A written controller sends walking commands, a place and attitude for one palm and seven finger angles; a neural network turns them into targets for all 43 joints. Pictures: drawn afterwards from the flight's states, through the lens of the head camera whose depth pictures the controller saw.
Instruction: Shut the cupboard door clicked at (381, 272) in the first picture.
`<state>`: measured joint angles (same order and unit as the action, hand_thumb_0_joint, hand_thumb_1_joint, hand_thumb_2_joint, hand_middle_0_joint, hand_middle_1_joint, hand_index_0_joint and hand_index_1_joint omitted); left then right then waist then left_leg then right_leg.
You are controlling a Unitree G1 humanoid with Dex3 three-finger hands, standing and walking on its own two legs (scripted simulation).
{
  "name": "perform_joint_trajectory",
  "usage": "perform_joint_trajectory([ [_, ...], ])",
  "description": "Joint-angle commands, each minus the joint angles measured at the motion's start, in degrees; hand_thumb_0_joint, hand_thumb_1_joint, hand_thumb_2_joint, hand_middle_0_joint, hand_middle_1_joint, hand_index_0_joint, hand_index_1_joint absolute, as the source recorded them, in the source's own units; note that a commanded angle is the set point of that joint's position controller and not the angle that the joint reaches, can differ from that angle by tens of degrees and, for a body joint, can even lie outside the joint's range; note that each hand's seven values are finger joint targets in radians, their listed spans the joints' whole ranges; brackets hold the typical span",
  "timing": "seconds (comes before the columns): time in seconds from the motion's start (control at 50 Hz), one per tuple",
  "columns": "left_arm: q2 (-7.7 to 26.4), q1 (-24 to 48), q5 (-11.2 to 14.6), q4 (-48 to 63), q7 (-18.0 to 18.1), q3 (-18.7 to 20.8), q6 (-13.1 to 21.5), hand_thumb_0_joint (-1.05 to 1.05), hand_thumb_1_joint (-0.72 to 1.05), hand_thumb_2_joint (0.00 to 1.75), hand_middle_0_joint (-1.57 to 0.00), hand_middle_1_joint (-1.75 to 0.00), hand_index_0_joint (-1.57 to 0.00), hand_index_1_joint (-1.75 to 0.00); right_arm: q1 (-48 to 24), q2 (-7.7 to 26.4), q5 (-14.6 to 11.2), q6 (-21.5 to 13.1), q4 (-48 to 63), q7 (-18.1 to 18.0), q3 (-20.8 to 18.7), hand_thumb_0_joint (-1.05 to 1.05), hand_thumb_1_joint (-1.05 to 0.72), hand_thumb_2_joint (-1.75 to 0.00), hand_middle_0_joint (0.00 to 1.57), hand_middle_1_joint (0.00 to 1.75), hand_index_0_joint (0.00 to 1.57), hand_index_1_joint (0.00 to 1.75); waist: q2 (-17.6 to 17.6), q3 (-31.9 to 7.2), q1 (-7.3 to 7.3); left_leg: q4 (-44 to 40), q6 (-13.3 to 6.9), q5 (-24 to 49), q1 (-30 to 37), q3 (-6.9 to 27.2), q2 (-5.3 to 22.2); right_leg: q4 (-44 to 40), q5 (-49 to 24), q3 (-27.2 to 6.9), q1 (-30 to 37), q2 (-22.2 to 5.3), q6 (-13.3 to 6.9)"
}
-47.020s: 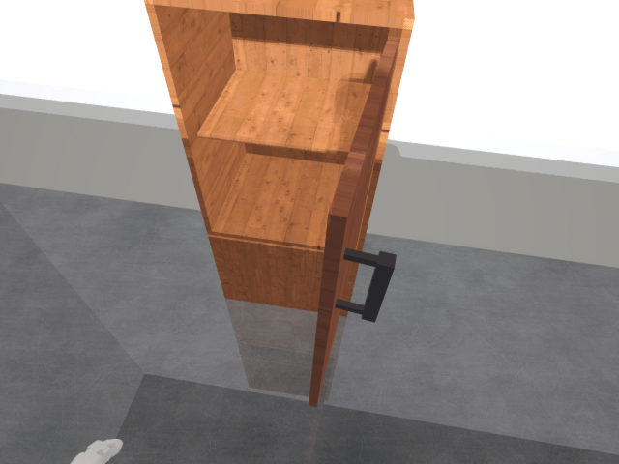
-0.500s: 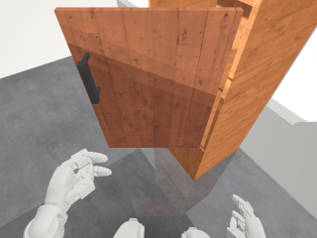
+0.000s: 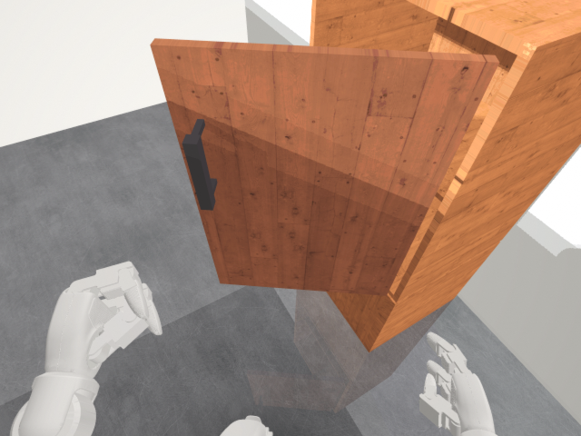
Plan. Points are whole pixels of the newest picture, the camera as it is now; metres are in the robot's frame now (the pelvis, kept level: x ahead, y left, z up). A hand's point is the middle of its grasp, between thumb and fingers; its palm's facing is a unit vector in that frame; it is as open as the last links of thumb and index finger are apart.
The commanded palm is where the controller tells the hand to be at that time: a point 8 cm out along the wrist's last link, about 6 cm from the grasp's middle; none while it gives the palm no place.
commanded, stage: raise the hand and make a fist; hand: left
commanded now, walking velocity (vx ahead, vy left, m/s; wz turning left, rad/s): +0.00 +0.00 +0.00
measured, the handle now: (203, 166) +0.47 +0.18 +0.11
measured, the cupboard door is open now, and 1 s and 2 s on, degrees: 56 56 56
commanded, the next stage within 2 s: bring the fist close to the handle in 0.64 s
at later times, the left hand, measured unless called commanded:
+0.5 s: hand (175, 329) +0.22 +0.16 +0.09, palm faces -0.03 -1.00 -0.02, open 3.1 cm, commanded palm +0.20 +0.22 +0.11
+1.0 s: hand (170, 280) +0.26 +0.17 +0.12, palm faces +0.03 -1.00 -0.03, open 3.1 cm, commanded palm +0.24 +0.22 +0.11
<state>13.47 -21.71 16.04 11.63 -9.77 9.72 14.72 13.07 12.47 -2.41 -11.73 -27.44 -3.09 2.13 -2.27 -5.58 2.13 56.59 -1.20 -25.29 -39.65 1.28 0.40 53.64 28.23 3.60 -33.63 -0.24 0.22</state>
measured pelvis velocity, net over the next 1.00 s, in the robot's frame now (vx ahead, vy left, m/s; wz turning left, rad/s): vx -0.01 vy -0.02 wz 0.00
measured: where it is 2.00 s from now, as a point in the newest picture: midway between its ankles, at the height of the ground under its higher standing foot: outside the picture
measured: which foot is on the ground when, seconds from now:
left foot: down 0.00-1.00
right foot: down 0.00-1.00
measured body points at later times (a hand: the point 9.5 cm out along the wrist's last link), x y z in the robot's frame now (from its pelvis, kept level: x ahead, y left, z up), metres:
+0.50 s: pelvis -0.01 -0.02 +0.02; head +0.01 -0.03 +0.47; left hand +0.21 +0.21 +0.10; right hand +0.16 -0.26 -0.06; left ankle +0.03 +0.10 -0.68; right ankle -0.01 -0.13 -0.68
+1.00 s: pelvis -0.01 -0.02 +0.01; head +0.02 -0.03 +0.46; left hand +0.26 +0.22 +0.12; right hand +0.17 -0.25 -0.07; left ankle +0.03 +0.10 -0.68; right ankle -0.01 -0.13 -0.68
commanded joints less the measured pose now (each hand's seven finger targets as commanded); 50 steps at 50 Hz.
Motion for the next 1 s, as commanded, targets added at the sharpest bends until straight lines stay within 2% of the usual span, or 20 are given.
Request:
perform_joint_trajectory([
  [0.0,5.14,4.0,-0.13,8.06,-4.46,-2.02,-1.45,0.0,0.9,0.9,-1.3,-1.5,-1.3,-1.5,0.26,8.87,-0.57,-2.54,8.12,-0.62,-2.89,0.0,-0.9,-0.9,0.2,0.3,0.2,0.3,-1.41,-7.12,-2.45,-12.44,0.1,10.54,11.15,2.52,0.13,-8.3,-14.06,0.74,1.32,2.01,-1.54],
  [0.06,11.08,6.31,0.39,11.5,-3.97,4.04,-2.73,0.0,0.9,0.9,-1.3,-1.5,-1.3,-1.5,-0.59,8.72,-0.31,-2.39,8.32,-1.25,-2.6,0.0,-0.9,-0.9,0.2,0.3,0.2,0.3,-0.87,-9.96,-1.1,-12.8,-0.1,12.89,12.84,2.23,-0.2,-9.14,-16.26,0.29,5.03,2.0,-1.74],
  [0.16,12.14,9.52,2.71,13.61,-0.68,8.96,0.66,0.0,0.9,0.9,-1.3,-1.5,-1.3,-1.5,-1.81,7.6,0.07,-2.79,7.22,-1.18,-1.68,0.0,-0.9,-0.9,0.2,0.3,0.2,0.3,-1.89,-9.38,-0.15,-13.86,0.33,13.18,13.88,1.79,-0.5,-10.2,-15.98,0.25,6.4,2.29,-1.95],
  [0.22,7.81,9.49,2.68,9.91,-1.49,4.79,0.94,0.0,0.9,0.9,-1.3,-1.5,-1.3,-1.5,-1.96,7.63,-0.38,-3.49,6.16,-0.73,-1.72,0.0,-0.9,-0.9,0.2,0.3,0.2,0.3,-2.76,-6.48,-1.3,-14.17,0.38,12.45,14.02,1.17,-0.55,-11.36,-15.8,-0.07,5.28,1.98,-1.71],
  [0.28,5.11,5.45,2.75,3.38,-4.45,1.03,-2.12,0.0,0.9,0.9,-1.3,-1.5,-1.3,-1.5,-1.29,8.43,-0.76,-3.96,5.88,-0.56,-2.05,0.0,-0.9,-0.9,0.2,0.3,0.2,0.3,1.57,-3.94,-1.69,-14.3,0.05,10.56,11.67,0.85,-0.73,-13.54,-14.33,-1.1,5.79,1.3,-1.15],
  [0.32,5.77,4.9,2.75,3.09,-6.15,0.66,-3.99,0.0,0.9,0.9,-1.3,-1.5,-1.3,-1.5,-1.38,8.9,-0.96,-4.2,6.27,-0.84,-2.44,0.0,-0.9,-0.9,0.2,0.3,0.2,0.3,2.63,-3.8,-1.53,-14.19,-0.14,9.8,11.17,0.58,-0.94,-14.74,-12.96,-2.37,6.26,0.7,-0.83],
  [0.36,9.02,5.48,2.68,3.99,-6.16,3.37,-4.45,0.0,0.9,0.9,-1.3,-1.5,-1.3,-1.5,-1.6,9.24,-0.85,-4.24,6.36,-1.1,-2.67,0.0,-0.9,-0.9,0.2,0.3,0.2,0.3,4.21,-4.34,-0.97,-13.67,-0.25,9.75,10.67,0.39,-1.09,-15.67,-11.3,-3.95,7.47,0.24,-0.7],
  [0.46,13.09,11.38,2.82,11.61,-1.36,9.57,1.55,0.0,0.9,0.9,-1.3,-1.5,-1.3,-1.5,-2.4,8.13,0.04,-4.71,5.94,-1.22,-2.47,0.0,-0.9,-0.9,0.2,0.3,0.2,0.3,1.01,-7.2,0.13,-13.27,0.02,10.79,11.73,0.04,-1.16,-14.55,-11.06,-4.56,8.21,0.34,-1.0],
  [0.54,8.6,9.99,2.14,9.2,-0.47,5.71,4.93,0.0,0.9,0.9,-1.3,-1.5,-1.3,-1.5,-2.18,7.74,-0.19,-5.39,4.71,-0.36,-2.47,0.0,-0.9,-0.9,0.2,0.3,0.2,0.3,-2.25,-6.7,-0.91,-12.81,0.14,11.01,12.39,-0.33,-1.18,-13.29,-12.92,-3.99,6.41,0.59,-1.14],
  [0.6,6.47,7.01,1.62,5.22,-2.88,1.77,2.87,0.0,0.9,0.9,-1.3,-1.5,-1.3,-1.5,-1.68,8.34,-0.64,-5.44,4.6,-0.11,-2.69,0.0,-0.9,-0.9,0.2,0.3,0.2,0.3,-0.57,-4.95,-1.57,-12.94,-0.06,10.1,11.34,-0.47,-1.19,-14.33,-12.48,-4.52,6.28,0.24,-0.79],
  [0.68,7.46,5.78,2.19,3.69,-5.59,1.72,-1.63,0.0,0.9,0.9,-1.3,-1.5,-1.3,-1.5,-1.86,8.85,-0.95,-4.95,5.6,-0.7,-2.8,0.0,-0.9,-0.9,0.2,0.3,0.2,0.3,3.1,-3.65,-1.28,-12.99,-0.4,8.9,10.06,-0.26,-1.29,-16.27,-9.96,-5.8,7.13,-0.44,-0.24],
  [0.7,8.65,6.76,2.57,4.22,-5.5,3.38,-2.07,0.0,0.9,0.9,-1.3,-1.5,-1.3,-1.5,-1.9,8.88,-0.89,-4.74,5.85,-0.89,-2.78,0.0,-0.9,-0.9,0.2,0.3,0.2,0.3,4.2,-3.93,-1.05,-13.07,-0.41,9.14,10.15,-0.12,-1.31,-16.28,-10.16,-5.81,7.35,-0.37,-0.15],
  [0.72,9.26,8.09,2.93,5.43,-5.17,4.48,-2.05,0.0,0.9,0.9,-1.3,-1.5,-1.3,-1.5,-2.36,8.83,-0.73,-4.71,6.11,-1.11,-2.69,0.0,-0.9,-0.9,0.2,0.3,0.2,0.3,4.2,-4.28,-0.8,-13.08,-0.37,9.22,10.19,-0.13,-1.38,-16.32,-9.98,-5.92,7.63,-0.4,-0.15],
  [0.76,11.46,15.56,3.02,6.49,-3.35,6.77,-0.5,0.0,0.9,0.9,-1.3,-1.5,-1.3,-1.5,-2.41,8.85,-0.49,-4.69,5.11,-1.61,-2.5,0.0,-0.9,-0.9,0.2,0.3,0.2,0.3,4.33,-2.92,-1.68,-12.91,-0.35,8.11,10.24,0.06,-1.16,-16.56,-7.51,-5.71,5.84,0.04,-0.23],
  [0.82,9.49,24.18,2.29,5.48,-1.2,5.61,2.78,0.0,0.9,0.9,-1.3,-1.5,-1.3,-1.5,-2.63,8.28,-0.36,-5.21,3.62,-1.55,-2.25,0.0,-0.9,-0.9,0.2,0.3,0.2,0.3,1.2,-4.78,-2.59,-13.16,-0.24,7.16,11.84,0.49,-1.01,-14.93,-6.41,-4.44,3.96,0.63,-0.76],
  [0.84,9.06,24.2,2.14,4.39,-1.03,5.26,3.32,0.0,0.9,0.9,-1.3,-1.5,-1.3,-1.5,-2.47,8.2,-0.4,-5.4,3.2,-1.48,-2.28,0.0,-0.9,-0.9,0.2,0.3,0.2,0.3,-0.19,-5.47,-2.58,-12.99,-0.21,7.5,12.39,0.44,-1.0,-14.41,-7.51,-4.27,3.91,0.79,-0.91],
  [0.86,10.26,25.18,1.87,3.31,-1.0,5.83,3.62,0.0,0.9,0.9,-1.3,-1.5,-1.3,-1.5,-2.11,8.53,-0.32,-5.43,2.63,-1.51,-2.38,0.0,-0.9,-0.9,0.2,0.3,0.2,0.3,0.77,-6.46,-2.53,-12.74,-0.32,8.37,12.24,0.44,-0.97,-14.11,-8.84,-4.29,4.76,0.79,-0.93],
  [0.88,9.04,25.08,1.66,1.6,-1.68,4.59,3.51,0.0,0.9,0.9,-1.3,-1.5,-1.3,-1.5,-1.96,8.52,-0.38,-5.52,2.35,-1.36,-2.41,0.0,-0.9,-0.9,0.2,0.3,0.2,0.3,-0.15,-8.3,-2.65,-12.71,-0.35,9.64,13.09,0.24,-1.05,-13.54,-11.19,-4.15,5.41,0.63,-0.91],
  [0.94,8.13,23.06,1.26,-2.61,-4.06,2.48,0.85,0.0,0.9,0.9,-1.3,-1.5,-1.3,-1.5,-1.3,8.95,-0.76,-5.17,2.48,-1.09,-2.52,0.0,-0.9,-0.9,0.2,0.3,0.2,0.3,-1.64,-9.96,-1.96,-13.59,-0.28,12.46,14.23,0.15,-1.06,-12.77,-16.64,-3.1,6.91,0.68,-1.02],
  [0.98,8.03,23.04,0.94,-5.93,-5.25,1.7,-2.05,0.0,0.9,0.9,-1.3,-1.5,-1.3,-1.5,-1.12,9.21,-0.95,-4.51,2.71,-1.06,-2.48,0.0,-0.9,-0.9,0.2,0.3,0.2,0.3,-0.52,-9.15,-1.93,-13.97,-0.38,13.13,13.61,-0.04,-1.0,-13.29,-17.99,-3.09,7.58,0.4,-0.81],
])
